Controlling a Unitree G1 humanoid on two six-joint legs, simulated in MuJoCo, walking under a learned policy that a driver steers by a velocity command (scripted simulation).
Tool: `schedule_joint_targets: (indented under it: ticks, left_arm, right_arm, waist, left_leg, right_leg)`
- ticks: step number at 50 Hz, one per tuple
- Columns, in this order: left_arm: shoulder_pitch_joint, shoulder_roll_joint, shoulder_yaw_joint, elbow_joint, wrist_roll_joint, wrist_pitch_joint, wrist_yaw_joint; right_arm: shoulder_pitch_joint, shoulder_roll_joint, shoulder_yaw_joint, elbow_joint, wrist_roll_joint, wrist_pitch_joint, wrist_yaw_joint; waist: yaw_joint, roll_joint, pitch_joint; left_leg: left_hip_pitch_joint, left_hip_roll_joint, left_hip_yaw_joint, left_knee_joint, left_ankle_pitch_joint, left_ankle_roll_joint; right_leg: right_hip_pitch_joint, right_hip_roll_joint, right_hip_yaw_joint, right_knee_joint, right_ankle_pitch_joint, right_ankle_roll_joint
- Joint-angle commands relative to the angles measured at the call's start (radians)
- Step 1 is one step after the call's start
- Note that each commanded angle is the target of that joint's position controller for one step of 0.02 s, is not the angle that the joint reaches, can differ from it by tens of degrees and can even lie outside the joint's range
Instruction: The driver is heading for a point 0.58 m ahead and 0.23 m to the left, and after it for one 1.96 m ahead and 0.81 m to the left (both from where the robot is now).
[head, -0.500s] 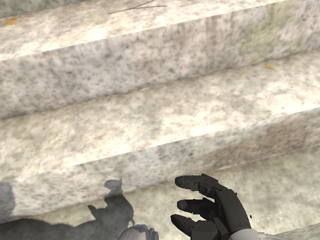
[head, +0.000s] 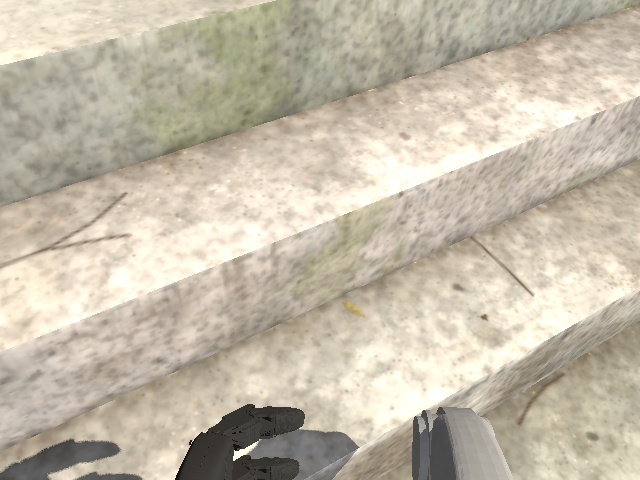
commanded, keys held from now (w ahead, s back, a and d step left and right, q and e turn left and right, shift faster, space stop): w+q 0.88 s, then q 0.12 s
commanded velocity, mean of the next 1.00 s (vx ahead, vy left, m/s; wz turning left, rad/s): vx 0.49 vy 0.00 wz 0.49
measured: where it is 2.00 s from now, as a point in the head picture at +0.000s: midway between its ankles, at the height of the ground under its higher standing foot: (120, 269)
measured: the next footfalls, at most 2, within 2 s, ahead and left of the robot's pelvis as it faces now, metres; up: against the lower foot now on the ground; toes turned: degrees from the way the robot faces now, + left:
right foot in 0.10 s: +0.28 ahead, -0.20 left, +0.20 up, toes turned -11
left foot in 0.58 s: +0.42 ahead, +0.04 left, +0.41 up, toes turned +15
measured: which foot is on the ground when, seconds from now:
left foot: down 0.00-0.12, up 0.14-0.56, down 0.58-1.00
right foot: up 0.00-0.08, down 0.10-0.62, up 0.64-1.00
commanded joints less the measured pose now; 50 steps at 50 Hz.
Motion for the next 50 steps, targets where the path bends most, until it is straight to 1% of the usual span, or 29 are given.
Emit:
schedule_joint_targets:
  ticks: [1, 2, 3, 4, 5, 6, 7, 8, 9, 10, 12, 15, 19, 22, 25, 26, 27, 29, 30, 31, 32, 33, 35, 37, 40, 45, 48, 49, 50]
  left_arm:
    - [-0.505, -0.087, -0.057, -0.324, 0.005, -0.062, -0.036]
    - [-0.501, -0.056, -0.072, -0.343, -0.003, -0.069, -0.059]
    - [-0.511, -0.041, -0.047, -0.327, -0.018, -0.07, -0.044]
    - [-0.253, 0.022, 0.021, -0.272, -0.02, -0.08, -0.015]
    - [0.074, 0.184, 0.095, -0.198, 0.004, -0.063, 0.011]
    - [0.375, 0.357, 0.178, -0.107, 0.053, -0.045, 0.029]
    - [0.547, 0.51, 0.231, -0.022, 0.091, -0.018, 0.051]
    - [0.54, 0.451, 0.214, 0.019, 0.1, -0.008, 0.054]
    - [0.444, 0.367, 0.193, 0.069, 0.074, 0.0, 0.041]
    - [0.339, 0.282, 0.17, 0.136, 0.028, 0.014, 0.042]
    - [0.182, 0.056, 0.114, 0.235, 0.059, 0.008, 0.036]
    - [0.146, 0.023, 0.11, 0.264, 0.071, 0.001, 0.041]
    - [0.199, 0.074, 0.091, 0.329, 0.087, 0.018, 0.034]
    - [0.172, 0.15, 0.079, 0.307, 0.084, 0.026, 0.035]
    - [0.298, 0.353, 0.127, 0.343, 0.054, 0.045, 0.062]
    - [0.339, 0.35, 0.123, 0.363, 0.037, 0.039, 0.066]
    - [0.386, 0.462, 0.152, 0.366, 0.016, 0.042, 0.076]
    - [0.286, 0.48, 0.171, 0.288, 0.002, 0.059, 0.085]
    - [0.243, 0.451, 0.179, 0.227, 0.004, 0.054, 0.093]
    - [0.219, 0.403, 0.176, 0.156, 0.016, 0.03, 0.075]
    - [0.082, 0.29, 0.17, 0.086, 0.018, 0.0, 0.041]
    - [-0.044, 0.197, 0.162, 0.004, 0.018, -0.039, 0.006]
    - [-0.038, 0.085, 0.112, -0.045, 0.051, -0.066, -0.029]
    - [0.014, 0.025, 0.073, -0.056, 0.093, -0.09, -0.045]
    - [0.092, 0.035, 0.049, -0.026, 0.071, -0.095, -0.027]
    - [-0.087, -0.047, -0.002, -0.081, 0.039, -0.106, -0.007]
    - [-0.453, -0.071, -0.022, -0.247, 0.053, -0.112, 0.025]
    - [-0.455, -0.127, -0.035, -0.264, 0.061, -0.103, 0.037]
    - [-0.416, -0.09, -0.025, -0.285, 0.057, -0.102, 0.047]
  right_arm:
    - [0.136, -0.135, -0.042, 0.007, 0.037, 0.023, -0.042]
    - [0.024, -0.181, -0.049, -0.024, 0.063, 0.028, -0.038]
    - [0.126, -0.203, -0.056, 0.014, 0.07, 0.009, -0.014]
    - [0.195, -0.202, -0.035, 0.052, 0.025, -0.029, 0.028]
    - [0.089, -0.376, -0.081, 0.04, 0.03, -0.05, 0.036]
    - [-0.028, -0.408, -0.099, -0.022, 0.036, -0.078, 0.028]
    - [-0.068, -0.287, -0.077, -0.064, 0.032, -0.113, 0.047]
    - [-0.108, -0.243, -0.092, -0.012, 0.045, -0.119, 0.071]
    - [-0.213, -0.146, -0.087, -0.085, 0.054, -0.109, 0.092]
    - [-0.374, -0.074, -0.061, -0.202, 0.046, -0.082, 0.1]
    - [-0.438, -0.011, -0.012, -0.328, 0.022, -0.043, 0.118]
    - [-0.318, 0.021, 0.029, -0.317, 0.056, -0.01, 0.111]
    - [-0.408, 0.024, 0.059, -0.384, 0.047, 0.039, 0.062]
    - [-0.576, -0.06, 0.069, -0.462, 0.054, 0.025, 0.057]
    - [-0.588, -0.099, 0.069, -0.45, 0.04, 0.033, 0.059]
    - [-0.613, -0.147, 0.037, -0.447, 0.063, 0.033, 0.067]
    - [-0.588, -0.156, 0.03, -0.441, 0.048, 0.03, 0.078]
    - [-0.363, -0.249, -0.011, -0.407, 0.027, 0.026, 0.094]
    - [-0.335, -0.312, -0.049, -0.394, 0.027, 0.028, 0.111]
    - [-0.255, -0.401, -0.086, -0.363, 0.018, 0.046, 0.1]
    - [-0.255, -0.44, -0.098, -0.35, -0.007, 0.055, 0.072]
    - [-0.213, -0.354, -0.059, -0.303, -0.044, 0.041, 0.065]
    - [-0.191, -0.173, -0.016, -0.234, -0.013, 0.011, 0.075]
    - [-0.176, -0.081, 0.009, -0.147, 0.003, -0.001, 0.075]
    - [-0.211, -0.112, -0.002, -0.154, 0.013, 0.009, 0.084]
    - [-0.03, -0.098, 0.009, -0.073, 0.001, 0.023, 0.078]
    - [0.104, -0.088, 0.003, -0.039, 0.02, 0.044, 0.048]
    - [0.117, -0.099, -0.007, -0.025, 0.011, 0.065, 0.018]
    - [0.067, -0.126, -0.015, -0.048, 0.018, 0.071, -0.003]
  waist:
    - [-0.031, 0.13, 0.197]
    - [0.031, 0.108, 0.19]
    - [0.011, 0.181, 0.077]
    - [0.128, 0.297, -0.127]
    - [0.326, 0.45, -0.305]
    - [0.456, 0.265, -0.493]
    - [0.44, -0.191, -0.684]
    - [0.411, -0.185, -0.702]
    - [0.337, -0.145, -0.535]
    - [0.256, -0.162, -0.308]
    - [0.093, -0.052, -0.04]
    - [0.005, 0.003, 0.056]
    - [-0.016, 0.008, 0.178]
    - [-0.003, -0.005, 0.144]
    - [0.004, -0.008, -0.01]
    - [0.004, -0.001, -0.052]
    - [-0.012, -0.078, -0.086]
    - [-0.049, -0.185, -0.196]
    - [-0.033, -0.12, -0.175]
    - [-0.004, 0.114, -0.188]
    - [0.038, 0.301, -0.145]
    - [0.074, 0.228, -0.05]
    - [0.138, 0.094, 0.106]
    - [0.192, 0.078, 0.097]
    - [0.216, -0.022, 0.084]
    - [0.124, 0.085, 0.133]
    - [0.013, 0.151, 0.165]
    - [0.05, 0.224, 0.075]
    - [0.114, 0.242, -0.037]
  left_leg:
    - [0.106, 0.287, -0.359, -0.303, 0.202, 0.221]
    - [-0.236, 0.214, -0.211, -0.498, 0.259, 0.24]
    - [-0.423, 0.196, -0.203, -0.476, 0.764, 0.267]
    - [-0.299, 0.198, -0.147, -0.218, 1.706, 0.243]
    - [-0.087, 0.192, -0.171, -0.001, 1.932, 0.193]
    - [-0.29, 0.164, -0.209, 0.361, 1.803, 0.125]
    - [-0.492, -0.047, -0.266, 0.755, 0.881, 0.11]
    - [-0.563, -0.141, -0.361, 1.337, 0.37, 0.077]
    - [-0.737, -0.115, -0.421, 1.66, 0.346, 0.093]
    - [-0.9, -0.069, -0.331, 1.771, 0.35, 0.124]
    - [-0.99, -0.008, -0.279, 1.897, 0.378, 0.214]
    - [-1.024, -0.023, -0.288, 1.783, 0.344, 0.231]
    - [-1.317, -0.097, -0.219, 2.13, 0.274, 0.209]
    - [-1.133, -0.103, -0.054, 1.698, 0.462, 0.181]
    - [-0.808, -0.035, 0.057, 1.398, 0.29, 0.203]
    - [-0.68, -0.113, 0.122, 1.328, 0.195, 0.238]
    - [-0.637, -0.134, 0.163, 1.216, -0.02, 0.237]
    - [-0.553, -0.207, 0.092, 0.899, -0.341, 0.257]
    - [-0.471, -0.211, -0.084, 0.624, -0.206, 0.287]
    - [-0.272, -0.085, -0.465, 0.38, -0.184, 0.345]
    - [-0.209, 0.007, -1.075, -0.074, -0.552, 0.398]
    - [-0.28, 0.057, -1.224, -0.22, -0.488, 0.282]
    - [-0.424, 0.027, -0.97, -0.012, -0.374, 0.212]
    - [-0.359, -0.07, -0.771, 0.055, -0.217, 0.183]
    - [-0.29, -0.078, -0.615, 0.062, 0.055, 0.157]
    - [-0.211, -0.024, -0.601, 0.009, 0.145, 0.156]
    - [-0.388, -0.049, -0.593, -0.158, 0.372, 0.163]
    - [-0.427, -0.028, -0.54, -0.224, 0.672, 0.205]
    - [-0.454, -0.049, -0.424, -0.219, 1.013, 0.188]
  right_leg:
    - [-0.29, -0.103, 0.013, -0.206, -0.064, 0.031]
    - [0.252, -0.071, -0.174, -0.654, -0.042, 0.007]
    - [0.782, 0.064, -0.323, -0.727, -0.129, -0.014]
    - [1.128, 0.164, -0.256, -0.676, -0.128, -0.072]
    - [1.228, 0.161, -0.082, -0.867, -0.176, -0.115]
    - [1.55, -0.03, 0.304, -0.986, -0.062, -0.209]
    - [1.776, -0.278, 0.831, -1.506, -0.037, -0.319]
    - [1.66, -0.346, 1.017, -1.714, -0.166, -0.341]
    - [1.501, -0.354, 0.906, -1.736, -0.29, -0.269]
    - [1.347, -0.314, 0.698, -1.703, -0.4, -0.208]
    - [1.038, -0.229, 0.271, -1.589, -0.216, -0.088]
    - [0.977, -0.188, -0.112, -1.699, 0.089, -0.042]
    - [1.033, -0.158, -0.282, -1.817, 0.153, -0.027]
    - [0.881, -0.027, -0.489, -1.909, 0.212, -0.033]
    - [1.108, -0.08, -0.514, -2.073, 0.485, -0.122]
    - [1.176, -0.047, -0.543, -1.989, 1.109, -0.129]
    - [1.327, -0.111, -0.509, -1.895, 1.605, -0.171]
    - [1.613, -0.203, -0.408, -1.556, 2.0, -0.228]
    - [1.546, -0.161, -0.345, -1.366, 1.632, -0.202]
    - [1.241, -0.071, -0.3, -1.093, 1.067, -0.162]
    - [0.814, 0.195, -0.112, -0.629, 0.213, -0.09]
    - [0.641, 0.245, 0.128, -0.269, 0.145, -0.1]
    - [0.42, 0.186, 0.125, -0.051, 0.204, -0.137]
    - [0.295, 0.171, 0.097, 0.111, 0.183, -0.168]
    - [0.186, 0.161, 0.046, 0.089, 0.251, -0.137]
    - [-0.135, 0.156, -0.063, 0.295, 0.162, -0.092]
    - [0.045, 0.194, -0.231, -0.136, 0.172, -0.037]
    - [0.283, 0.202, -0.297, -0.223, 0.162, -0.034]
    - [0.625, 0.217, -0.297, -0.513, 0.082, -0.068]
